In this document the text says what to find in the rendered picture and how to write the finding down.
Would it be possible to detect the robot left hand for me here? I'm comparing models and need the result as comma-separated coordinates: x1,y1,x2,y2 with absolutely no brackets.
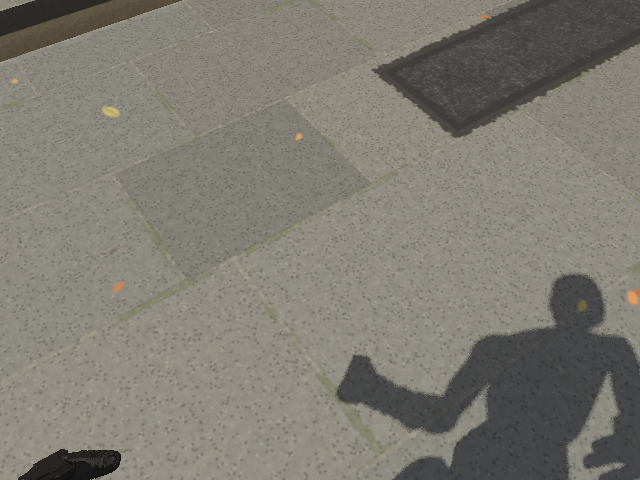
18,449,121,480

